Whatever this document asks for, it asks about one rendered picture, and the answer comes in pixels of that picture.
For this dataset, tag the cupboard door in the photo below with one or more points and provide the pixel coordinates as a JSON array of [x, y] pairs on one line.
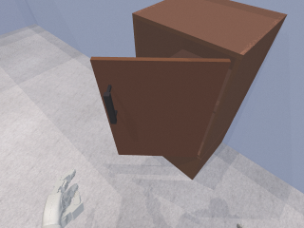
[[164, 105]]

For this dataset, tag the handle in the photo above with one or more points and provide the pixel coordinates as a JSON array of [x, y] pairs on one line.
[[112, 113]]

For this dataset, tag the robot left hand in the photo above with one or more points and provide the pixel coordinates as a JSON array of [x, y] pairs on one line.
[[58, 207]]

